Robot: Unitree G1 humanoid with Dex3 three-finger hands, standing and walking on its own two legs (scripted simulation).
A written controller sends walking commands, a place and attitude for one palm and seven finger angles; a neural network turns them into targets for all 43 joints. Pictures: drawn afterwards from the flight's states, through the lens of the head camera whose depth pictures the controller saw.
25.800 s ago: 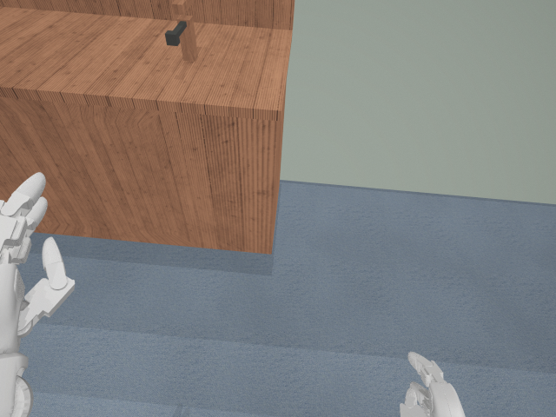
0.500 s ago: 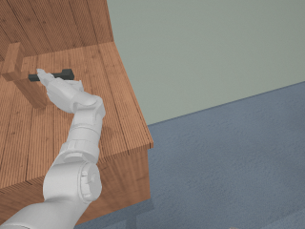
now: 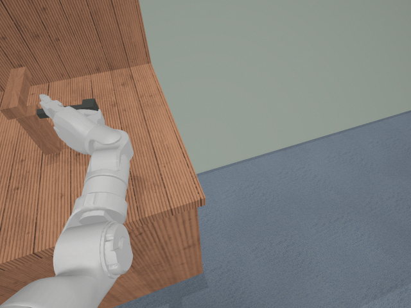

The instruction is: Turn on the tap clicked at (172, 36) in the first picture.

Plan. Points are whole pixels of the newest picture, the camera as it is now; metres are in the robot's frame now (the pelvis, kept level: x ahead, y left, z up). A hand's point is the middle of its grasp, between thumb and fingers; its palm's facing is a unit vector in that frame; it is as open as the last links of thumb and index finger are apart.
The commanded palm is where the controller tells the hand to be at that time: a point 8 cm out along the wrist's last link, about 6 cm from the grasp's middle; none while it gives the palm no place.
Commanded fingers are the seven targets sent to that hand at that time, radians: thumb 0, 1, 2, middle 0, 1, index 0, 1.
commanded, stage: lift the hand up off the lever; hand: left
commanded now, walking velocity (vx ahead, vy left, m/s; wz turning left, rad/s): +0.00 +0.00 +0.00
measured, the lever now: (90, 108) +0.49 +0.25 +0.13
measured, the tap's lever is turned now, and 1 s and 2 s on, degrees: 79 79 79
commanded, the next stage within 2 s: draw the hand back beside the body in 1.88 s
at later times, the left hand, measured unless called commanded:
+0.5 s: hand (95, 113) +0.45 +0.21 +0.16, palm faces +0.82 -0.56 -0.09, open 7.8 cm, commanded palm +0.40 +0.23 +0.17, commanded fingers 0.00 0.90 0.90 -0.15 -0.15 -0.15 -0.15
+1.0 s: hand (94, 110) +0.43 +0.20 +0.18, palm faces +0.81 -0.58 -0.07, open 7.8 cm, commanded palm +0.38 +0.22 +0.19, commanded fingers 0.00 0.90 0.90 -0.15 -0.15 -0.15 -0.15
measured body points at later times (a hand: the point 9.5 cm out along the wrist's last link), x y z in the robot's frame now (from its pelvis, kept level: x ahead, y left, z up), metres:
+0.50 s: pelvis +0.01 +0.00 +0.01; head +0.03 -0.01 +0.46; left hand +0.40 +0.24 +0.16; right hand +0.14 -0.23 -0.12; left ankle -0.02 +0.13 -0.73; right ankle +0.01 -0.08 -0.73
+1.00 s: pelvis +0.00 +0.00 +0.01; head +0.00 -0.03 +0.46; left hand +0.38 +0.23 +0.19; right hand +0.15 -0.24 -0.12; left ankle -0.02 +0.13 -0.73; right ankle +0.01 -0.08 -0.73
